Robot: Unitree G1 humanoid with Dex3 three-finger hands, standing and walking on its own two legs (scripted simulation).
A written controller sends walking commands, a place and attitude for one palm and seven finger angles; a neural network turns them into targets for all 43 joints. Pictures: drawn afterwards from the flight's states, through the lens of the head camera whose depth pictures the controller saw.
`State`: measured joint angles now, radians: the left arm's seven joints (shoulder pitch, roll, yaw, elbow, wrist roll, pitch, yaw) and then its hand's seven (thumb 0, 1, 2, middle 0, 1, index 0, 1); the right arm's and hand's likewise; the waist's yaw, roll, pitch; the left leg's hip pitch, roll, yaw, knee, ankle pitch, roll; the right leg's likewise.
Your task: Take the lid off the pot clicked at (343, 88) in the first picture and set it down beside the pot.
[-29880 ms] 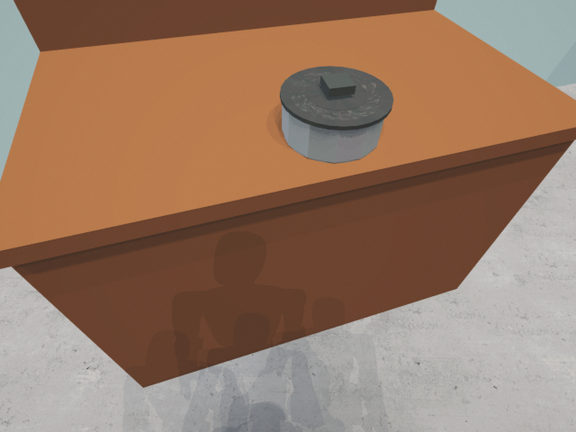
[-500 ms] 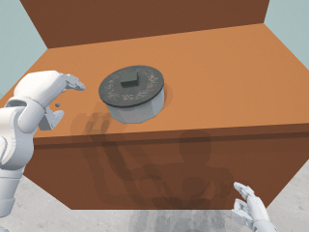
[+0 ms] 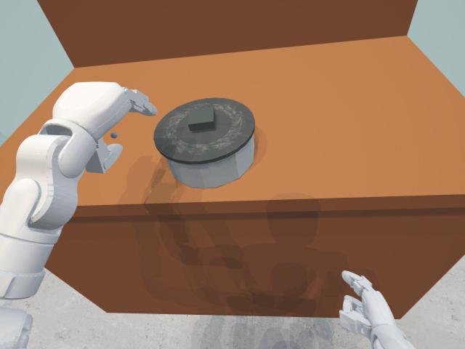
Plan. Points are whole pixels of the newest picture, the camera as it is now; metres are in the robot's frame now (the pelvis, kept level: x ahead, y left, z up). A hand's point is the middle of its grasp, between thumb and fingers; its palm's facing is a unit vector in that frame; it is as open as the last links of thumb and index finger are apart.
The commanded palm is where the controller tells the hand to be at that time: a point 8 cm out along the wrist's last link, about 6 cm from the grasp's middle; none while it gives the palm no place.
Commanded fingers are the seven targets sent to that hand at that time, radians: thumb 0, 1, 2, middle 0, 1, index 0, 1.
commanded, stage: move the open hand above the knob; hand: left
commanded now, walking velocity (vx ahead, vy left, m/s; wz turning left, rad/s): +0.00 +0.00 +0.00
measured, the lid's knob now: (202, 118) +0.50 +0.11 +0.15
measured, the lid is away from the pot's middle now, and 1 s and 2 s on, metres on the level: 0.00 0.00 0.00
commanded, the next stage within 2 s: none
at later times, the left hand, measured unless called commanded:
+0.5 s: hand (169, 141) +0.38 +0.14 +0.19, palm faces -0.05 -0.04 -1.00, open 9.8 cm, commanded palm +0.36 +0.17 +0.28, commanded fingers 0.00 -0.37 1.71 -0.89 -0.08 -0.89 -0.08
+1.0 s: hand (168, 90) +0.45 +0.14 +0.24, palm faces +0.04 -0.08 -1.00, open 9.8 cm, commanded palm +0.42 +0.14 +0.28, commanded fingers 0.00 -0.37 1.71 -0.89 -0.08 -0.89 -0.08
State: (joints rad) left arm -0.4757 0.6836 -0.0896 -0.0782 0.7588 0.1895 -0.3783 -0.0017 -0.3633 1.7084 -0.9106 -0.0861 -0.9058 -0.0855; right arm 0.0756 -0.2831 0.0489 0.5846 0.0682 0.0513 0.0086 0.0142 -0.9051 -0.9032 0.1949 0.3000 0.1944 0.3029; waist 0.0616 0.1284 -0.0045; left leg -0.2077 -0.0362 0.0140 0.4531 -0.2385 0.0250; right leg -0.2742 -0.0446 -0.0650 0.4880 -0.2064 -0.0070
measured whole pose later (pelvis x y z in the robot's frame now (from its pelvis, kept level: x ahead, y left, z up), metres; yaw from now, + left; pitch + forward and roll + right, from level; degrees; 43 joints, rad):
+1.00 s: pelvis +0.02 -0.01 +0.00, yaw -1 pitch +2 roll +1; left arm -0.88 0.52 -0.22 0.40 0.82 0.34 -0.31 0.00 -0.36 1.71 -0.90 -0.08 -0.90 -0.08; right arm 0.09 -0.27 0.06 0.62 0.09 0.12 0.02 0.01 -0.91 -0.90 0.19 0.30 0.19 0.30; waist 0.00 0.11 -0.05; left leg -0.23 -0.02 0.03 0.44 -0.25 0.01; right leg -0.32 -0.03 -0.04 0.50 -0.23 -0.01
